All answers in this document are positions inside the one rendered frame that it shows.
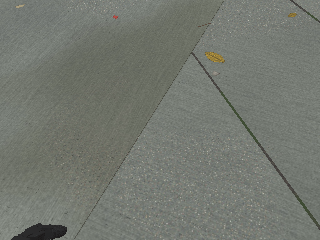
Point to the left robot hand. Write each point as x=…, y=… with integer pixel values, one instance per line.
x=42, y=232

